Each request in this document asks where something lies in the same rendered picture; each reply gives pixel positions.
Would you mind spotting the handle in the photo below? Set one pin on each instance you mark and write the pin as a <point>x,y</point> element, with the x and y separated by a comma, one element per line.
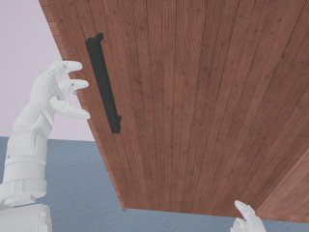
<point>95,53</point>

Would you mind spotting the robot right hand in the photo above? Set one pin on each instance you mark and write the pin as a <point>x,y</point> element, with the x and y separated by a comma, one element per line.
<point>252,224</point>

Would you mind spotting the robot left upper arm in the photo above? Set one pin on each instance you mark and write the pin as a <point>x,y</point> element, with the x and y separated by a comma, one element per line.
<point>31,218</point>

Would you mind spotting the robot left hand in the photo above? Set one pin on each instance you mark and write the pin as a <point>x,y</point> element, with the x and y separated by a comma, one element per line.
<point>45,89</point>

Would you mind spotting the left robot forearm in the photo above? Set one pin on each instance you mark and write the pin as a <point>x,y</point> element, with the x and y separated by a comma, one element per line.
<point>23,180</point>

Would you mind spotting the wardrobe door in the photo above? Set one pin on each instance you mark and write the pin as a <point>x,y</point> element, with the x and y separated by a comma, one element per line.
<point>213,95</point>
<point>291,196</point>

